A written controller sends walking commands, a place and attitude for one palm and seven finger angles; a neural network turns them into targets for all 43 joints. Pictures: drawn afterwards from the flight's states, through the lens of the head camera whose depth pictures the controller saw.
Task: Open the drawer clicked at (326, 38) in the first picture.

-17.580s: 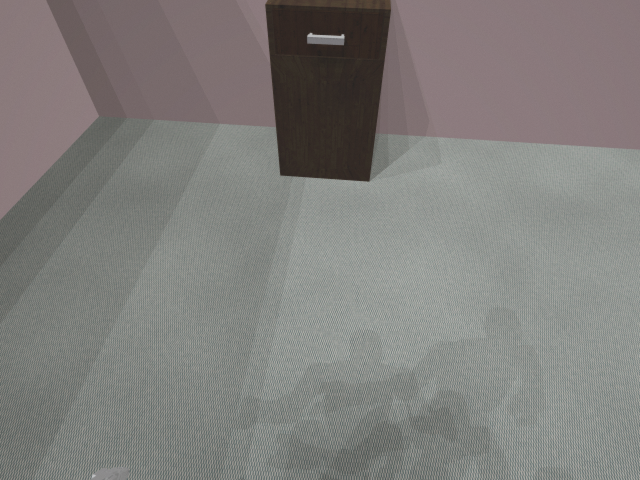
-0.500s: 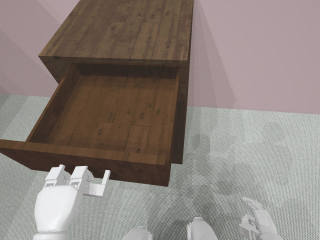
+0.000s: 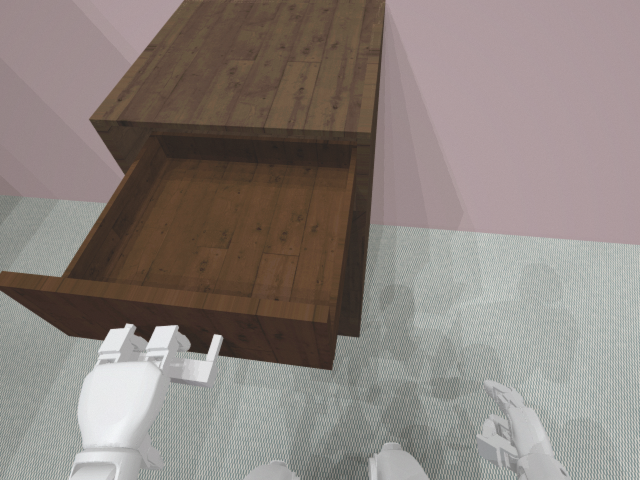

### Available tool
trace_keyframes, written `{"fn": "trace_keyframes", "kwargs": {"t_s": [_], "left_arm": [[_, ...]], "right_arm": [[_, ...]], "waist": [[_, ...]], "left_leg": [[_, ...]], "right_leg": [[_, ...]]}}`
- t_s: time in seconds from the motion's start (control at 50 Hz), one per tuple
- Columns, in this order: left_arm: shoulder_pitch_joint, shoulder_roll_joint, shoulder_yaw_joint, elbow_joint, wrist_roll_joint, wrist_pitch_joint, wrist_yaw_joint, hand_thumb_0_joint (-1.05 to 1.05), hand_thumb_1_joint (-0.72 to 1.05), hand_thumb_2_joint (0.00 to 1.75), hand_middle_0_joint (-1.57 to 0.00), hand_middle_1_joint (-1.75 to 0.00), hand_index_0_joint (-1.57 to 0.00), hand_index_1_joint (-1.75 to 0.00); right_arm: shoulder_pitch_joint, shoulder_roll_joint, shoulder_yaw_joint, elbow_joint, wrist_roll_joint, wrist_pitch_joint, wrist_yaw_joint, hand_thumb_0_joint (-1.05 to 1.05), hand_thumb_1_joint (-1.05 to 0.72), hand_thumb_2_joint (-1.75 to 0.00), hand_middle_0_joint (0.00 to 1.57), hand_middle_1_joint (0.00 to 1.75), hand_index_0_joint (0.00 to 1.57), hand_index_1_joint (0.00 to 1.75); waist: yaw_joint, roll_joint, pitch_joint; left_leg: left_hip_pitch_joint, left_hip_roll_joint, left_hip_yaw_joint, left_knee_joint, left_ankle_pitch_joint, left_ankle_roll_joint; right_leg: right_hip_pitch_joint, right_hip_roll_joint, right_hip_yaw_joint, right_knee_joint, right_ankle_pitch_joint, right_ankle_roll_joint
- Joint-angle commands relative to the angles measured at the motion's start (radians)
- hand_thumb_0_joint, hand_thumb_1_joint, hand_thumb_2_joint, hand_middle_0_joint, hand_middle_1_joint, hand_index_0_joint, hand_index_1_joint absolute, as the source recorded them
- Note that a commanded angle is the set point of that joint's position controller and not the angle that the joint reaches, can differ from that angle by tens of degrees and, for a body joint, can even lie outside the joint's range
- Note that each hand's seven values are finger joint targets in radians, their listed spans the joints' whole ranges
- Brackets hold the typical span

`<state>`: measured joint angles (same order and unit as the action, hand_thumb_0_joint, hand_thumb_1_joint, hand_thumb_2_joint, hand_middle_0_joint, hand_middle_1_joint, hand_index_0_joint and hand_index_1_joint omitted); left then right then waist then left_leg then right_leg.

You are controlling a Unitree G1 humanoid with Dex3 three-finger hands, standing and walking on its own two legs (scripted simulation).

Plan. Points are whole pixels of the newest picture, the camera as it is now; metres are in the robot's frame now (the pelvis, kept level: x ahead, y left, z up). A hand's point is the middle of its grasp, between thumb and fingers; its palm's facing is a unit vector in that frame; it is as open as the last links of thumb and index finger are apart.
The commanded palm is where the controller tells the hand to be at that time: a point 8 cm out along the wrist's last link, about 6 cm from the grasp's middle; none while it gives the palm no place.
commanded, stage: lift the hand off the handle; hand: left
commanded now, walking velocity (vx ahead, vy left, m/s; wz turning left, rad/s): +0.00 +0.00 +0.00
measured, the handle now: (166, 352) +0.27 +0.22 +0.00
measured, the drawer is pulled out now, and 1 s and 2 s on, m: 0.30 0.30 0.30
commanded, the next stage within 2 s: none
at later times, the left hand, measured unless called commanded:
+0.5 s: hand (148, 392) +0.22 +0.23 -0.01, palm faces +0.00 -0.06 -1.00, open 13.6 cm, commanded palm +0.20 +0.24 +0.06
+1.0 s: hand (118, 379) +0.22 +0.25 +0.04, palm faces +0.01 -0.08 -1.00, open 13.5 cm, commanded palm +0.20 +0.25 +0.09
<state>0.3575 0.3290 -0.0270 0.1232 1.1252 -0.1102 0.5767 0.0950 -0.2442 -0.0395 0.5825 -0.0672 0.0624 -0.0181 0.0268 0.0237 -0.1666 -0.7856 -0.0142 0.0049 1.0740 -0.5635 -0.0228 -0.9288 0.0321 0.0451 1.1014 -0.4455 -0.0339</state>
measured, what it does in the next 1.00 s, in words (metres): stands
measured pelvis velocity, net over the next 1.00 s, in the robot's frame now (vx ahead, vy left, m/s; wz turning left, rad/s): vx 0.00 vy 0.01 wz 0.00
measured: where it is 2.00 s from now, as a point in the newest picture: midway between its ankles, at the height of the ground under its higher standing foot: outside the picture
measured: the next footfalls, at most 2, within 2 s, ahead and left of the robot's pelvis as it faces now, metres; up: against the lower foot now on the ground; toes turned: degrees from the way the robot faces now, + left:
none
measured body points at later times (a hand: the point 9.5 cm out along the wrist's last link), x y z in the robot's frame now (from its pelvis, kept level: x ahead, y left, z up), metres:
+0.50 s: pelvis -0.01 +0.00 +0.01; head +0.05 -0.03 +0.46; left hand +0.22 +0.23 +0.05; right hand +0.20 -0.23 -0.10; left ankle -0.02 +0.14 -0.66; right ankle +0.05 -0.10 -0.66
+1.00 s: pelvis +0.00 +0.01 +0.03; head +0.04 -0.02 +0.48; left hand +0.22 +0.25 +0.09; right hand +0.21 -0.22 -0.07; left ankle -0.02 +0.14 -0.66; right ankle +0.05 -0.10 -0.66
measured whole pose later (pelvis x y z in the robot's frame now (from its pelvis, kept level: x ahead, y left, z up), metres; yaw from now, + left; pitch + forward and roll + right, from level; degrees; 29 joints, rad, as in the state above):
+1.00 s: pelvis +0.00 +0.01 +0.03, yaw +0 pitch +10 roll +1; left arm 0.31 0.36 -0.05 0.06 1.06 -0.06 0.43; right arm 0.11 -0.23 -0.02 0.59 -0.05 0.07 -0.04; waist 0.05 0.04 -0.11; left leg -0.57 -0.02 -0.01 0.87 -0.48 -0.01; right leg -0.69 0.02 0.04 0.89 -0.36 -0.02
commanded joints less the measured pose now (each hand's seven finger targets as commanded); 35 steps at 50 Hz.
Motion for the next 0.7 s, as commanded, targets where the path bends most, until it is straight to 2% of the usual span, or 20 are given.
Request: {"fn": "trace_keyframes", "kwargs": {"t_s": [0.0,0.08,0.14,0.16,0.18,0.22,0.28,0.3,0.36,0.38,0.4,0.42,0.44,0.46,0.52,0.54,0.58,0.6,0.68], "left_arm": [[-0.054,0.167,0.118,-0.159,0.0,0.023,0.066,0.0,-0.5,0.3,-0.3,-1.2,-0.3,-1.2],[-0.102,0.175,0.117,-0.127,-0.004,0.04,0.063,0.0,-0.5,0.3,-0.3,-1.2,-0.3,-1.2],[-0.168,0.193,0.118,-0.108,-0.002,0.049,0.056,0.0,-0.5,0.3,-0.3,-1.2,-0.3,-1.2],[-0.166,0.199,0.122,-0.106,0.001,0.05,0.055,0.0,-0.5,0.3,-0.3,-1.2,-0.3,-1.2],[-0.175,0.183,0.102,-0.101,0.0,0.053,0.051,0.0,-0.5,0.3,-0.3,-1.2,-0.3,-1.2],[-0.191,0.19,0.104,-0.125,-0.008,0.056,0.048,0.0,-0.5,0.3,-0.3,-1.2,-0.3,-1.2],[-0.24,0.195,0.095,-0.129,-0.016,0.061,0.037,0.0,-0.5,0.3,-0.3,-1.2,-0.3,-1.2],[-0.249,0.201,0.101,-0.131,-0.022,0.061,0.035,0.0,-0.5,0.3,-0.3,-1.2,-0.3,-1.2],[-0.234,0.218,0.117,-0.149,-0.025,0.048,0.027,0.0,-0.5,0.3,-0.3,-1.2,-0.3,-1.2],[-0.217,0.194,0.097,-0.154,-0.03,0.047,0.022,0.0,-0.5,0.3,-0.3,-1.2,-0.3,-1.2],[-0.239,0.215,0.116,-0.165,-0.035,0.042,0.021,0.0,-0.5,0.3,-0.3,-1.2,-0.3,-1.2],[-0.22,0.228,0.13,-0.163,-0.034,0.04,0.021,0.0,-0.5,0.3,-0.3,-1.2,-0.3,-1.2],[-0.238,0.221,0.121,-0.158,-0.035,0.037,0.018,0.0,-0.5,0.3,-0.3,-1.2,-0.3,-1.2],[-0.257,0.217,0.115,-0.163,-0.034,0.031,0.016,0.0,-0.5,0.3,-0.3,-1.2,-0.3,-1.2],[-0.233,0.253,0.156,-0.17,-0.035,0.022,0.017,0.0,-0.5,0.3,-0.3,-1.2,-0.3,-1.2],[-0.234,0.229,0.134,-0.183,-0.038,0.019,0.016,0.0,-0.5,0.3,-0.3,-1.2,-0.3,-1.2],[-0.208,0.237,0.146,-0.2,-0.041,0.015,0.019,0.0,-0.5,0.3,-0.3,-1.2,-0.3,-1.2],[-0.196,0.235,0.149,-0.204,-0.045,0.02,0.019,0.0,-0.5,0.3,-0.3,-1.2,-0.3,-1.2],[-0.153,0.225,0.146,-0.214,-0.05,0.035,0.012,0.0,-0.5,0.3,-0.3,-1.2,-0.3,-1.2]], "right_arm": [[-0.086,-0.1,-0.033,-0.137,0.003,-0.042,-0.015,0.0,-0.9,-0.9,0.2,0.3,0.2,0.3],[-0.085,-0.096,-0.032,-0.123,0.008,-0.044,-0.027,0.0,-0.9,-0.9,0.2,0.3,0.2,0.3],[-0.083,-0.097,-0.031,-0.104,0.011,-0.044,-0.038,0.0,-0.9,-0.9,0.2,0.3,0.2,0.3],[-0.087,-0.097,-0.03,-0.106,0.01,-0.043,-0.041,0.0,-0.9,-0.9,0.2,0.3,0.2,0.3],[-0.087,-0.094,-0.029,-0.106,0.013,-0.042,-0.042,0.0,-0.9,-0.9,0.2,0.3,0.2,0.3],[-0.084,-0.094,-0.029,-0.108,0.012,-0.041,-0.045,0.0,-0.9,-0.9,0.2,0.3,0.2,0.3],[-0.09,-0.091,-0.026,-0.107,0.017,-0.041,-0.051,0.0,-0.9,-0.9,0.2,0.3,0.2,0.3],[-0.092,-0.095,-0.022,-0.107,0.017,-0.042,-0.054,0.0,-0.9,-0.9,0.2,0.3,0.2,0.3],[-0.091,-0.089,-0.023,-0.113,0.016,-0.045,-0.057,0.0,-0.9,-0.9,0.2,0.3,0.2,0.3],[-0.093,-0.086,-0.022,-0.118,0.018,-0.048,-0.056,0.0,-0.9,-0.9,0.2,0.3,0.2,0.3],[-0.096,-0.09,-0.019,-0.115,0.018,-0.049,-0.057,0.0,-0.9,-0.9,0.2,0.3,0.2,0.3],[-0.097,-0.089,-0.018,-0.118,0.017,-0.047,-0.057,0.0,-0.9,-0.9,0.2,0.3,0.2,0.3],[-0.098,-0.088,-0.019,-0.117,0.018,-0.047,-0.057,0.0,-0.9,-0.9,0.2,0.3,0.2,0.3],[-0.103,-0.086,-0.017,-0.119,0.019,-0.047,-0.057,0.0,-0.9,-0.9,0.2,0.3,0.2,0.3],[-0.103,-0.087,-0.02,-0.12,0.018,-0.045,-0.056,0.0,-0.9,-0.9,0.2,0.3,0.2,0.3],[-0.099,-0.086,-0.022,-0.124,0.018,-0.047,-0.053,0.0,-0.9,-0.9,0.2,0.3,0.2,0.3],[-0.098,-0.087,-0.025,-0.126,0.018,-0.048,-0.049,0.0,-0.9,-0.9,0.2,0.3,0.2,0.3],[-0.101,-0.09,-0.024,-0.13,0.017,-0.047,-0.047,0.0,-0.9,-0.9,0.2,0.3,0.2,0.3],[-0.103,-0.091,-0.026,-0.134,0.022,-0.04,-0.039,0.0,-0.9,-0.9,0.2,0.3,0.2,0.3]], "waist": [[0.017,-0.045,-0.207],[0.013,-0.08,-0.218],[0.007,-0.077,-0.225],[0.015,-0.064,-0.231],[0.011,-0.054,-0.223],[0.014,-0.046,-0.252],[0.004,-0.062,-0.225],[0.005,-0.049,-0.215],[0.019,-0.048,-0.233],[0.017,-0.043,-0.218],[0.014,-0.031,-0.224],[0.025,-0.032,-0.212],[0.014,-0.044,-0.199],[0.014,-0.027,-0.184],[0.028,-0.025,-0.21],[0.022,-0.009,-0.201],[0.03,0.002,-0.214],[0.027,0.006,-0.208],[0.031,-0.012,-0.193]], "left_leg": [[0.05,-0.043,0.009,-0.123,0.231,0.042],[0.039,-0.045,0.013,-0.124,0.216,0.046],[0.048,-0.042,0.013,-0.13,0.216,0.047],[0.05,-0.043,0.015,-0.133,0.214,0.046],[0.057,-0.044,0.014,-0.136,0.212,0.046],[0.085,-0.042,0.016,-0.147,0.233,0.046],[0.089,-0.043,0.013,-0.163,0.201,0.048],[0.093,-0.042,0.012,-0.173,0.203,0.049],[0.113,-0.044,0.016,-0.185,0.219,0.048],[0.115,-0.045,0.015,-0.191,0.214,0.048],[0.124,-0.042,0.014,-0.195,0.218,0.049],[0.122,-0.045,0.014,-0.202,0.214,0.047],[0.119,-0.045,0.016,-0.201,0.207,0.049],[0.119,-0.046,0.016,-0.207,0.193,0.048],[0.132,-0.048,0.018,-0.214,0.212,0.047],[0.14,-0.047,0.016,-0.221,0.212,0.046],[0.156,-0.047,0.017,-0.226,0.238,0.044],[0.161,-0.044,0.014,-0.232,0.245,0.043],[0.17,-0.043,0.017,-0.249,0.26,0.042]], "right_leg": [[0.236,-0.006,0.022,-0.197,0.188,-0.021],[0.261,-0.012,0.024,-0.21,0.187,-0.013],[0.262,-0.013,0.02,-0.216,0.187,-0.011],[0.265,-0.013,0.022,-0.217,0.179,-0.011],[0.26,-0.013,0.013,-0.219,0.172,-0.012],[0.283,-0.013,0.015,-0.226,0.193,-0.011],[0.288,-0.014,0.01,-0.253,0.146,-0.007],[0.29,-0.014,0.007,-0.258,0.147,-0.01],[0.323,-0.015,0.013,-0.267,0.162,-0.009],[0.325,-0.017,0.005,-0.274,0.155,-0.008],[0.325,-0.016,0.012,-0.278,0.159,-0.011],[0.332,-0.016,0.013,-0.281,0.148,-0.011],[0.329,-0.017,0.014,-0.29,0.143,-0.009],[0.319,-0.018,0.016,-0.298,0.115,-0.009],[0.349,-0.016,0.032,-0.302,0.136,-0.012],[0.346,-0.016,0.02,-0.303,0.139,-0.014],[0.359,-0.013,0.019,-0.299,0.165,-0.016],[0.36,-0.014,0.014,-0.303,0.176,-0.016],[0.384,-0.012,0.011,-0.313,0.201,-0.015]]}}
